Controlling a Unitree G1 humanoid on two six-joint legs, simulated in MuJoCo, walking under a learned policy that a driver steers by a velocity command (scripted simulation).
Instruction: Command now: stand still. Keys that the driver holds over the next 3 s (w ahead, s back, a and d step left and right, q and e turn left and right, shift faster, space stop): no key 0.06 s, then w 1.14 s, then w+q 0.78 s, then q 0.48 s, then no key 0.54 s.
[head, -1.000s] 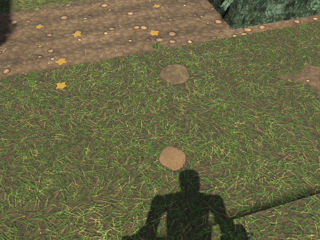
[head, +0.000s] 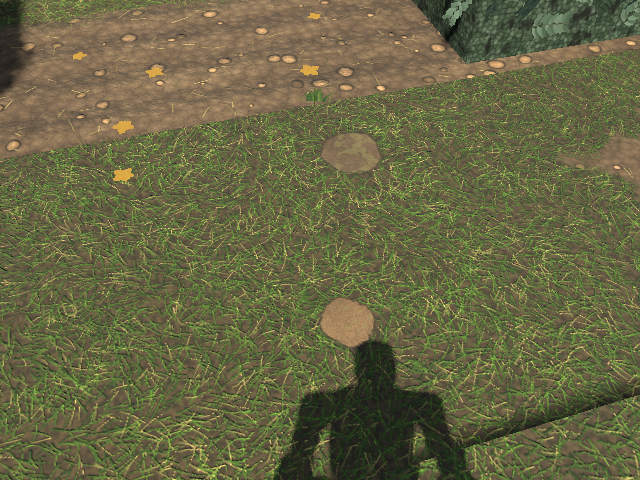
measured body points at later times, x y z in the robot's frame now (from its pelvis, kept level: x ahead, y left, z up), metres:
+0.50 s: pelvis +0.09 -0.08 +0.00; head +0.09 -0.10 +0.45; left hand +0.09 +0.18 -0.14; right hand +0.13 -0.34 -0.15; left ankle +0.03 +0.07 -0.65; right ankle +0.07 -0.16 -0.74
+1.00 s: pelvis +0.34 -0.04 -0.01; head +0.35 -0.05 +0.44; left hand +0.35 +0.21 -0.15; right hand +0.43 -0.30 -0.14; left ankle +0.36 +0.03 -0.74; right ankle +0.22 -0.18 -0.62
